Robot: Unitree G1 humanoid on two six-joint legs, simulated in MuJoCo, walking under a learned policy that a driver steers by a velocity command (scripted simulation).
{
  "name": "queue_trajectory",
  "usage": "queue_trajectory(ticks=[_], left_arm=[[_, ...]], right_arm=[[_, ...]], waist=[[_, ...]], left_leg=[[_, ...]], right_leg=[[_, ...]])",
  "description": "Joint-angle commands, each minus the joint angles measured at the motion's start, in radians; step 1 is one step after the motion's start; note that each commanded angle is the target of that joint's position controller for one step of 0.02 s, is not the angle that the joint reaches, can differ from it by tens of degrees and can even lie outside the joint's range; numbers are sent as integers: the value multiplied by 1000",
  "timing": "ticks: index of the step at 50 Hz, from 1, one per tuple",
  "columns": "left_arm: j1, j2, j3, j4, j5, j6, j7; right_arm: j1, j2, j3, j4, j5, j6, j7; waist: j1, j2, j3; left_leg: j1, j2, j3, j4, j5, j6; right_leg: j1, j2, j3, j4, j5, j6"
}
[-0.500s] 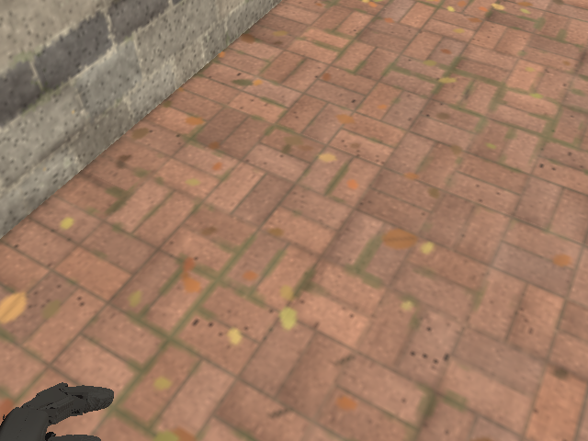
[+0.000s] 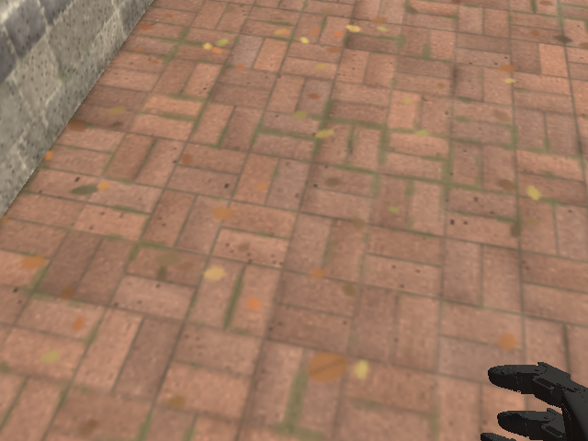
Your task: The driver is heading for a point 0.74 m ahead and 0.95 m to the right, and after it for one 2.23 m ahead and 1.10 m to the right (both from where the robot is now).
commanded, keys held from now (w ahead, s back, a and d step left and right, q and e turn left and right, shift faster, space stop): w+e+shift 0.66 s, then w+shift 0.34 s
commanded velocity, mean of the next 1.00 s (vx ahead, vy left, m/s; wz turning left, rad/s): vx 1.00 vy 0.00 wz -0.84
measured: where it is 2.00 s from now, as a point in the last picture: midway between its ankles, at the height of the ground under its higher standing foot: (585, 190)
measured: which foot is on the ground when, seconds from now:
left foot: up 0.00-0.04, down 0.06-0.52, up 0.54-0.90, down 0.92-1.00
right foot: down 0.00-0.08, up 0.10-0.50, down 0.52-0.92, up 0.94-1.00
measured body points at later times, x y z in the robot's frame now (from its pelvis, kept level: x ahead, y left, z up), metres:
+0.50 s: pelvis +0.44 -0.02 -0.03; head +0.46 -0.05 +0.42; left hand +0.79 +0.04 -0.06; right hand +0.25 -0.23 -0.16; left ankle +0.24 +0.20 -0.70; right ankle +0.56 -0.11 -0.72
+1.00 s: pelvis +0.86 -0.26 -0.01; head +0.87 -0.29 +0.43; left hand +1.08 -0.07 -0.13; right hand +0.79 -0.57 -0.10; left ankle +1.00 -0.25 -0.73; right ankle +0.62 -0.15 -0.63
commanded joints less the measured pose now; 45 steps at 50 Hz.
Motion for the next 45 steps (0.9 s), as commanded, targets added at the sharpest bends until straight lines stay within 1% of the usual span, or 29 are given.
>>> queue_trajectory(ticks=[1, 2, 3, 4, 5, 6, 7, 8, 10, 12, 15, 19, 21, 22, 23, 24, 25, 26, 27, 28, 29, 30, 32, 33, 36, 39, 42, 44, 45], left_arm=[[-99, 190, 50, -85, 0, -17, 6], [-117, 219, 54, -83, 4, -16, 4], [-163, 206, 48, -92, 7, -24, -1], [-181, 58, 9, -134, -1, -38, 4], [-90, 8, -20, -195, -28, -37, 4], [-148, 69, -20, -154, 4, -15, 14], [-205, 91, -15, -152, 23, -3, 2], [-249, 86, -14, -153, 32, 9, -14], [-294, 36, -26, -190, 37, 35, -44], [-354, 3, -40, -232, 34, 54, -57], [-432, 12, -48, -288, 28, 62, -68], [-564, 7, -62, -317, 29, 61, -91], [-546, 12, -59, -298, 25, 56, -86], [-494, 29, -52, -281, 25, 55, -77], [-381, 58, -37, -251, 23, 52, -67], [-194, 95, -15, -197, 19, 50, -54], [24, 139, 17, -120, 18, 44, -32], [-19, 197, 57, -106, -18, 58, -4], [-129, 317, 68, -169, 26, 75, -6], [-54, 284, 69, -188, 29, 81, 9], [-68, 237, 62, -147, 21, 69, 19], [-86, 195, 49, -122, 16, 50, 25], [-153, 152, 27, -124, 14, 14, 35], [-154, 133, 18, -120, 9, 2, 30], [-139, 113, 11, -97, 9, -28, 18], [-88, 100, 9, -60, -10, -46, 3], [-20, 125, 13, -18, -10, -47, 6], [-6, 172, 20, 2, 2, -42, 18], [-15, 197, 24, 9, 17, -36, 21]], right_arm=[[81, -149, -52, -20, 9, -11, -14], [221, -187, -72, 14, 7, -17, -26], [431, -234, -95, 58, -2, -22, -45], [619, -317, -120, 84, -39, -28, -64], [487, -363, -131, 71, -42, -24, -52], [340, -242, -115, 39, -33, -16, -46], [299, -170, -98, 42, -25, -11, -42], [302, -141, -92, 66, -28, -9, -38], [347, -117, -81, 135, -18, -25, -34], [376, -87, -74, 178, 2, -46, -17], [321, -102, -75, 192, 2, -70, -11], [379, -139, -83, 239, -1, -71, -21], [422, -183, -91, 245, 0, -60, -30], [428, -216, -99, 242, 2, -49, -37], [409, -251, -109, 234, -1, -32, -43], [364, -277, -117, 215, -3, -15, -45], [316, -271, -118, 188, -6, -3, -41], [296, -197, -109, 175, -9, 0, -26], [368, -126, -83, 45, -4, -18, -15], [263, -169, -78, 12, -3, -47, -15], [228, -160, -69, 11, 2, -63, -15], [206, -150, -63, 14, -6, -61, -19], [253, -144, -56, 41, -43, -21, -22], [251, -140, -56, 42, -48, 0, -20], [88, -75, -29, -19, -32, 7, -2], [9, -39, -15, -27, -9, -7, 15], [-47, -79, -30, -31, -2, -10, 13], [30, -126, -53, -9, -8, -13, -1], [161, -159, -73, 26, -2, -17, -12]], waist=[[-110, -25, -46], [-195, 7, -133], [-314, 26, -229], [-358, 228, -358], [-205, 510, -415], [-194, 288, -240], [-193, 147, -144], [-188, 68, -83], [-159, 100, -8], [-142, 92, 19], [-96, 97, 50], [-118, 36, 128], [-100, 63, 79], [-63, 96, 34], [5, 118, -35], [94, 138, -120], [177, 102, -206], [116, -100, -171], [-41, -252, -282], [31, -56, -342], [-12, 21, -169], [-69, 84, -57], [-156, 100, 5], [-169, 92, 13], [-138, 53, 76], [-81, 21, 54], [-34, 5, 43], [-75, -22, -31], [-145, -41, -108]], left_leg=[[445, -103, 61, -87, -26, 22], [599, -129, 81, -101, -118, 32], [846, -78, 59, -72, -208, 48], [1082, 186, -254, -154, -633, 87], [1087, 372, -822, -412, -800, 156], [936, 331, -747, -409, -894, 175], [818, 285, -546, -383, -767, 172], [728, 242, -396, -381, -583, 160], [622, 199, -197, -412, -388, 137], [611, 187, -57, -439, -187, 119], [547, 158, 145, -501, 9, 107], [588, 94, 351, -551, 276, 83], [678, 99, 391, -444, 782, 67], [728, 119, 391, -347, 986, 63], [742, 143, 384, -187, 1111, 67], [696, 166, 363, 35, 1163, 84], [529, 156, 343, 353, 985, 88], [247, -42, 335, 740, -30, 59], [-145, -146, 205, 1055, -475, 6], [-222, -112, 31, 1035, -404, 16], [-231, -59, 13, 910, -361, 25], [-168, -20, 15, 784, -351, 21], [-18, 15, 16, 657, -390, -2], [23, 27, 24, 591, -420, -15], [96, 37, 86, 305, -213, -21], [271, -6, 119, 55, 171, 26], [250, -51, 139, -69, 184, 76], [320, -122, 155, -99, 33, 110], [439, -152, 153, -92, -69, 126]], right_leg=[[-236, -192, 195, 48, 637, -57], [-225, -168, 162, 242, 744, -29], [-345, -125, 118, 518, 711, 0], [-567, -38, 22, 895, 193, 14], [-779, -18, -78, 1065, -126, 28], [-853, -123, -105, 1117, -9, 22], [-846, -173, -136, 1072, 59, 29], [-825, -207, -150, 1036, 80, 37], [-822, -252, -152, 1008, 79, 50], [-864, -273, -165, 993, 123, 52], [-840, -279, -196, 871, 268, 58], [-727, -232, -363, 540, 356, 6], [-603, -153, -442, 463, 325, -30], [-543, -120, -455, 450, 279, -44], [-426, -92, -446, 444, 227, -62], [-234, -69, -418, 440, 175, -86], [56, -61, -343, 346, 155, -120], [220, -141, -155, 265, 82, -140], [448, -393, 413, 135, 118, -335], [434, -432, 572, -22, -24, -353], [261, -427, 538, -96, -26, -313], [82, -381, 448, -106, 68, -273], [-163, -292, 286, -102, 223, -239], [-244, -263, 247, -115, 233, -234], [-406, -194, 134, -188, 277, -196], [-409, -176, 64, -218, 461, -126], [-172, -236, 67, -183, 675, -92], [-12, -264, 51, -14, 1031, -52], [18, -271, 41, 155, 1150, -31]])
Velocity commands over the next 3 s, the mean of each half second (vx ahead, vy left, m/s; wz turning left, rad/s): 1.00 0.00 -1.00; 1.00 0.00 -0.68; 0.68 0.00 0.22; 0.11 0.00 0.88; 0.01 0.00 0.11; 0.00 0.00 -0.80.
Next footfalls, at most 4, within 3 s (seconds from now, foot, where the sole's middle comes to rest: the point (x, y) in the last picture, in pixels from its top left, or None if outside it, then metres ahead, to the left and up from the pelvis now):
0.06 left None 0.26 0.19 -0.77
0.52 right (390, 387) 0.60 -0.13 -0.77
0.92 left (446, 242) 1.03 -0.28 -0.77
1.34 right None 1.14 -0.74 -0.77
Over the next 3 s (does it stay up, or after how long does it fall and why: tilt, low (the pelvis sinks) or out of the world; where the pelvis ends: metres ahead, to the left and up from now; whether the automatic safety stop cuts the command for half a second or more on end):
stays up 1.25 -0.74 0.00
